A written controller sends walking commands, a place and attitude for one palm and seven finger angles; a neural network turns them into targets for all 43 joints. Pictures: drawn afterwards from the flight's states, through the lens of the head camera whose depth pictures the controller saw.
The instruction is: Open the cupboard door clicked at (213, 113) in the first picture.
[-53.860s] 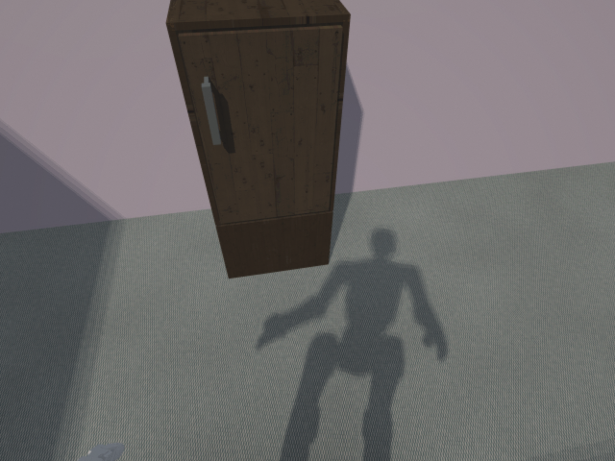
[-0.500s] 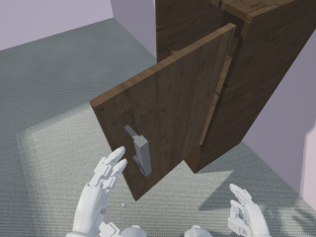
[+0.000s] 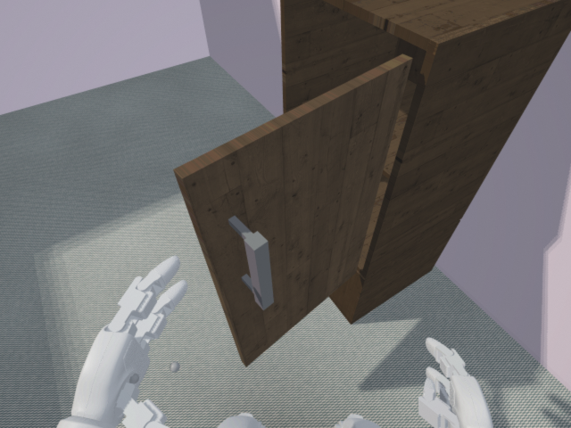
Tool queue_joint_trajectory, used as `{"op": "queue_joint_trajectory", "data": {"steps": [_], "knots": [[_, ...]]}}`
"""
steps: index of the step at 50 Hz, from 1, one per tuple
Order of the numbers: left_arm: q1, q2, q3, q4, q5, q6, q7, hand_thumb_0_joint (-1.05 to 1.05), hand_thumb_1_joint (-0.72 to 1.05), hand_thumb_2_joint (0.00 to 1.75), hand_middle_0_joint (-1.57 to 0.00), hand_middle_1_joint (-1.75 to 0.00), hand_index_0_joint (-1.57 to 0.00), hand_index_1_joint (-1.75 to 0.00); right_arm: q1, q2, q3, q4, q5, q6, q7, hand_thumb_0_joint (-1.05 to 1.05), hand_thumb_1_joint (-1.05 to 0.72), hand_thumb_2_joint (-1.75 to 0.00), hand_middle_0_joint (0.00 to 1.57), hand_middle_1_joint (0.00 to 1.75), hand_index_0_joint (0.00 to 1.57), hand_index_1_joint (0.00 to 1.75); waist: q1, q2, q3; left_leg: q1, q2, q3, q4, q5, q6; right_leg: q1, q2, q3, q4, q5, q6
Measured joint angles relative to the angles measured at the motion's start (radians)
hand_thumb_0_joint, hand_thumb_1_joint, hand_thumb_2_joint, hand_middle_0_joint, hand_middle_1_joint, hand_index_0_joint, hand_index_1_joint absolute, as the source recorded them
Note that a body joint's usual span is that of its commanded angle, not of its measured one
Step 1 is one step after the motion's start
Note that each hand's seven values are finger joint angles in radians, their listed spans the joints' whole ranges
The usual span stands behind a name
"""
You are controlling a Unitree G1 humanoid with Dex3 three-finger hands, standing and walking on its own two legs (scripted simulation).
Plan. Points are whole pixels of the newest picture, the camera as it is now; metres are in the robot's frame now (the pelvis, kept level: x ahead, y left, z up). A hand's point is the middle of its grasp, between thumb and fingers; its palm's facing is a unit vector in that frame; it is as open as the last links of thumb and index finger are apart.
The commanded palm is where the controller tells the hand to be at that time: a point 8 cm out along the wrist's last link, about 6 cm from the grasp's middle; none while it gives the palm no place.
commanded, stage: draw the hand back to the body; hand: left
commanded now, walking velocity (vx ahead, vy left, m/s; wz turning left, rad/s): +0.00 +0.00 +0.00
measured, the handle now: (251, 265) +0.32 +0.07 +0.07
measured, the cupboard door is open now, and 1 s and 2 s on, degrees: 98 98 98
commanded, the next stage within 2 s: step back with the hand held close in 1.38 s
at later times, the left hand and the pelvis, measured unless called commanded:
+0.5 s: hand (74, 329) +0.19 +0.22 +0.16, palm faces +0.20 -0.93 -0.31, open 14.9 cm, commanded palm +0.15 +0.27 +0.18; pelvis +0.02 +0.03 +0.05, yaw +0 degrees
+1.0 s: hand out of the picture +0.23 +0.28 +0.24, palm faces +0.45 -0.79 -0.41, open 9.1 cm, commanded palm +0.18 +0.32 +0.25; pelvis +0.04 +0.02 +0.08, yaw +0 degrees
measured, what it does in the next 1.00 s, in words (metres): rises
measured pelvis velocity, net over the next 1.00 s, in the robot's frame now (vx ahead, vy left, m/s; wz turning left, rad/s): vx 0.04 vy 0.02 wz -0.01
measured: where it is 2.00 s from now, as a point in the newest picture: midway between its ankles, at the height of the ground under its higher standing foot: outside the picture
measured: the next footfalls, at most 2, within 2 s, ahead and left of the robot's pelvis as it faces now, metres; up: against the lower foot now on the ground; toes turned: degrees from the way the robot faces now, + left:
none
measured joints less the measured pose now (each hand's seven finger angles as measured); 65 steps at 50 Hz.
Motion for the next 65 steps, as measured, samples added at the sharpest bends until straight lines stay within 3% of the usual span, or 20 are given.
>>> {"op": "queue_joint_trajectory", "data": {"steps": [4,11,16,20,23,26,33,43,54,60,65], "knots": [[0.011,-0.004,0.029,-0.012,-0.032,0.028,-0.013,-0.01,-0.50,0.30,-0.16,-0.30,-0.15,-0.30,0.018,-0.005,0.015,0.008,0.007,-0.016,-0.009,0.02,-0.90,-0.90,0.20,0.30,0.20,0.30,-0.004,0.009,-0.004,0.057,-0.001,0.001,-0.052,0.020,0.006,0.061,0.002,0.001,-0.059,0.024,0.008],[0.006,0.021,0.048,-0.013,-0.042,0.080,-0.044,-0.01,-0.50,0.30,-0.16,-0.30,-0.15,-0.30,0.022,-0.016,0.026,0.023,0.011,-0.052,-0.018,0.02,-0.90,-0.90,0.20,0.30,0.20,0.30,-0.003,0.003,0.011,0.130,-0.003,0.006,-0.111,0.042,0.016,0.139,0.003,0.006,-0.129,0.053,0.018],[-0.006,0.047,0.103,-0.028,-0.062,0.104,-0.042,-0.01,-0.46,0.31,-0.16,-0.30,-0.16,-0.30,0.019,-0.016,0.030,0.045,0.016,-0.078,-0.022,0.02,-0.90,-0.90,0.20,0.30,0.20,0.30,0.003,-0.002,0.022,0.179,-0.004,0.004,-0.144,0.049,0.021,0.194,0.005,0.004,-0.174,0.066,0.024],[0.003,0.084,0.111,-0.088,0.060,0.181,0.126,-0.01,-0.39,0.34,-0.16,-0.30,-0.16,-0.30,0.020,-0.005,0.036,0.063,-0.001,-0.065,-0.049,0.02,-0.90,-0.90,0.20,0.30,0.20,0.30,0.019,-0.010,0.023,0.245,-0.008,0.014,-0.209,0.066,0.027,0.257,0.004,0.015,-0.236,0.085,0.033],[0.023,0.071,0.109,-0.113,0.110,0.222,0.212,-0.01,-0.31,0.38,-0.16,-0.30,-0.16,-0.30,0.016,-0.001,0.039,0.074,-0.009,-0.060,-0.054,0.02,-0.90,-0.90,0.20,0.30,0.20,0.30,0.020,0.000,0.033,0.297,-0.015,0.017,-0.264,0.086,0.032,0.311,-0.001,0.017,-0.294,0.105,0.039],[0.030,0.069,0.104,-0.120,0.139,0.242,0.256,-0.01,-0.22,0.42,-0.17,-0.30,-0.16,-0.30,0.009,0.001,0.045,0.095,-0.016,-0.062,-0.054,0.02,-0.90,-0.90,0.20,0.30,0.20,0.30,0.029,0.004,0.049,0.350,-0.025,0.022,-0.322,0.107,0.038,0.361,-0.008,0.022,-0.345,0.124,0.046],[-0.020,0.094,0.144,-0.101,0.158,0.249,0.296,-0.01,0.01,0.52,-0.18,-0.30,-0.18,-0.30,-0.015,0.006,0.062,0.153,-0.027,-0.075,-0.053,0.02,-0.90,-0.90,0.20,0.30,0.20,0.30,0.048,0.007,0.091,0.470,-0.041,0.027,-0.446,0.154,0.042,0.477,-0.018,0.027,-0.456,0.162,0.054],[-0.102,0.114,0.256,-0.065,0.144,0.234,0.295,0.00,0.36,0.66,-0.19,-0.30,-0.19,-0.30,-0.060,0.001,0.053,0.215,-0.038,-0.071,-0.036,0.02,-0.90,-0.90,0.20,0.30,0.20,0.30,0.059,0.009,0.132,0.609,-0.042,0.034,-0.600,0.214,0.035,0.605,-0.013,0.035,-0.592,0.215,0.050],[-0.182,0.139,0.369,-0.023,0.123,0.212,0.293,0.01,0.73,0.82,-0.21,-0.30,-0.20,-0.30,-0.090,-0.017,0.027,0.253,-0.038,-0.043,-0.034,0.01,-0.90,-0.90,0.20,0.30,0.20,0.30,0.066,0.009,0.160,0.685,-0.028,0.032,-0.687,0.254,0.018,0.674,0.004,0.032,-0.669,0.248,0.032],[-0.179,0.104,0.339,0.010,0.119,0.217,0.282,0.01,0.84,0.87,-0.21,-0.30,-0.21,-0.30,-0.096,-0.023,0.015,0.259,-0.039,-0.026,-0.031,0.01,-0.90,-0.90,0.20,0.30,0.20,0.30,0.062,0.012,0.175,0.697,-0.021,0.032,-0.709,0.269,0.011,0.683,0.013,0.032,-0.685,0.260,0.024],[-0.154,0.110,0.318,0.000,0.121,0.220,0.276,0.01,0.88,0.89,-0.21,-0.30,-0.21,-0.30,-0.088,-0.017,0.012,0.272,-0.041,-0.029,-0.039,0.01,-0.90,-0.90,0.20,0.30,0.20,0.30,0.062,0.007,0.173,0.706,-0.012,0.031,-0.714,0.271,0.003,0.692,0.022,0.031,-0.692,0.263,0.015]]}}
